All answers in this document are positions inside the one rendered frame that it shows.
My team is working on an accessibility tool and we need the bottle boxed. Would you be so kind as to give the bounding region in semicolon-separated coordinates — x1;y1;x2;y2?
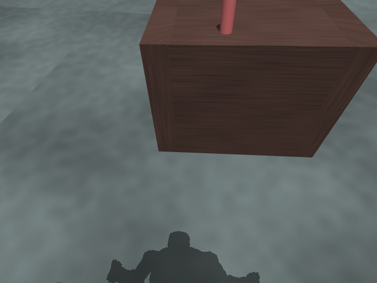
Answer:
220;0;237;34

